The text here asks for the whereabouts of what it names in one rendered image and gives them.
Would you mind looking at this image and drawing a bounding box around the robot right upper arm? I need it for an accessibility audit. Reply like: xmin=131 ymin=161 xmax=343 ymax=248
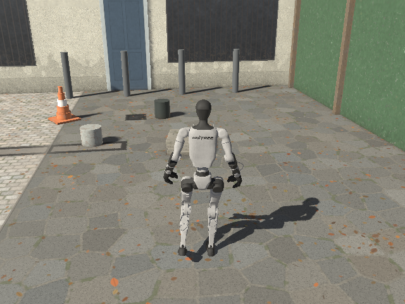
xmin=216 ymin=127 xmax=234 ymax=163

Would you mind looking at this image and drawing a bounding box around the robot left upper arm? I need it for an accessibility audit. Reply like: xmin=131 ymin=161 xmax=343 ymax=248
xmin=171 ymin=127 xmax=190 ymax=162

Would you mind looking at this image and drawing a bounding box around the right robot hand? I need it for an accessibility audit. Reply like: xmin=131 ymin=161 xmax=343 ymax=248
xmin=227 ymin=175 xmax=242 ymax=188

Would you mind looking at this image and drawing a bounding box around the robot right forearm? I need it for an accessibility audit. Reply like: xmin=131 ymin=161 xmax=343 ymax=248
xmin=228 ymin=153 xmax=240 ymax=177

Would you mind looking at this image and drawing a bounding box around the robot left forearm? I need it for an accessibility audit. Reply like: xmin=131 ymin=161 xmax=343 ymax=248
xmin=165 ymin=152 xmax=177 ymax=174

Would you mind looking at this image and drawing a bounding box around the left robot shin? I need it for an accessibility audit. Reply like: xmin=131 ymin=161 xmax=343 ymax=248
xmin=180 ymin=205 xmax=189 ymax=248

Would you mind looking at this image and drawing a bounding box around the robot right thigh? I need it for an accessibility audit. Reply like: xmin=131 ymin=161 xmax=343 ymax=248
xmin=208 ymin=176 xmax=224 ymax=219

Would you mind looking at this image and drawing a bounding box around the left robot hand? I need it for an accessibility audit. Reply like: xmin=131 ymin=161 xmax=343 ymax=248
xmin=163 ymin=172 xmax=178 ymax=184

